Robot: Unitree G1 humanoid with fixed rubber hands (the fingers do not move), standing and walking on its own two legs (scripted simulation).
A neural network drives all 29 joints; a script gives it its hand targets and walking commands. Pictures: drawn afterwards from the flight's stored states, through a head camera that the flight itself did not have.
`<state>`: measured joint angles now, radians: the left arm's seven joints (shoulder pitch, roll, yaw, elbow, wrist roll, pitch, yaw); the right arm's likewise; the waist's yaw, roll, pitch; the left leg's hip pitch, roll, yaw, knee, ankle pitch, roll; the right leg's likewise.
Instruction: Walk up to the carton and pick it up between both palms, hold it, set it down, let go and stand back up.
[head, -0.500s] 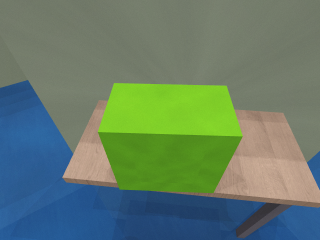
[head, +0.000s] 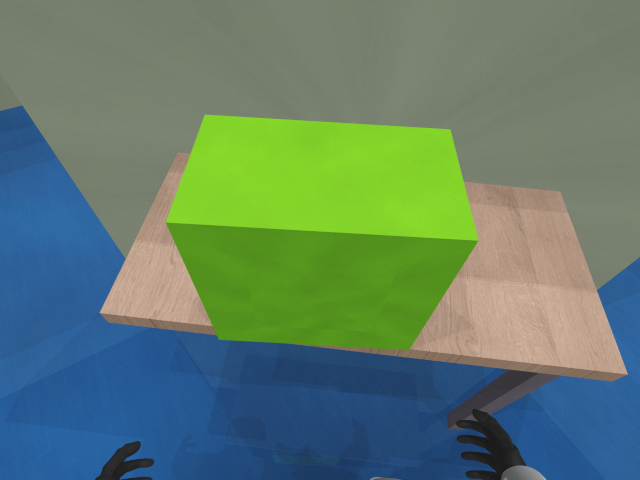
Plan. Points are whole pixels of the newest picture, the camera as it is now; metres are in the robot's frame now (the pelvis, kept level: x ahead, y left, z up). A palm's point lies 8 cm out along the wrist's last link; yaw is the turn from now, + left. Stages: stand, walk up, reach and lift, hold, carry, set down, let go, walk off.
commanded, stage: reach and lift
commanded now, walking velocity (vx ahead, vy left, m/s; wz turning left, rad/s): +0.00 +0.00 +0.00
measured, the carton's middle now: (320, 247) +0.40 +0.01 +0.03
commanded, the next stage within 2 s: none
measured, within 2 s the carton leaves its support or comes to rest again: neither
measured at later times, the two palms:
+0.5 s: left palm (97, 468) +0.16 +0.27 -0.06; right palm (507, 457) +0.16 -0.21 -0.06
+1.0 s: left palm (89, 458) +0.17 +0.27 -0.04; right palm (507, 442) +0.17 -0.21 -0.03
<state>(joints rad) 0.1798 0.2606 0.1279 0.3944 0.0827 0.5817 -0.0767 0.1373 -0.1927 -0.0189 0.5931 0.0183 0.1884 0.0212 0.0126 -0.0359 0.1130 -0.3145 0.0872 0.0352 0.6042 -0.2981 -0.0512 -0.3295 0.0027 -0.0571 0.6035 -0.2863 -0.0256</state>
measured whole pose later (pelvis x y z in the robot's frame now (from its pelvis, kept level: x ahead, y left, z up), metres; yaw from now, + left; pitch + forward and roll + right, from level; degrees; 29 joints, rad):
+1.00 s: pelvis +0.02 +0.02 +0.02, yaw +0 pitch -4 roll +0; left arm 0.30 0.29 -0.01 0.43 -0.17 -0.05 -0.02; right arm 0.29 -0.17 -0.07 0.52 0.11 -0.20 0.01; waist 0.03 -0.01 0.05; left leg -0.07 0.05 0.06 0.36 -0.22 -0.02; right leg -0.09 -0.01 -0.02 0.34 -0.19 0.01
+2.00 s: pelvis +0.02 +0.03 +0.02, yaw +0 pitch -4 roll +0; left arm -0.07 0.38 -0.01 0.45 -0.32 -0.02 -0.07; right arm 0.00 -0.28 0.00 0.38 0.34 -0.05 -0.06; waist 0.01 -0.01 0.04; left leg -0.07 0.03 0.03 0.35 -0.21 -0.02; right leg -0.08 -0.01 0.00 0.34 -0.19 0.01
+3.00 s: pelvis +0.02 +0.03 +0.02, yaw +0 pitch +1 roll -1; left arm -0.69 0.51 0.11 0.47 -0.30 0.55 -0.04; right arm -0.59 -0.45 -0.04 0.47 0.45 0.40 -0.06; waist -0.04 -0.03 -0.03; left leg -0.16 0.03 0.02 0.33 -0.18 -0.01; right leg -0.15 -0.01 0.01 0.28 -0.14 0.02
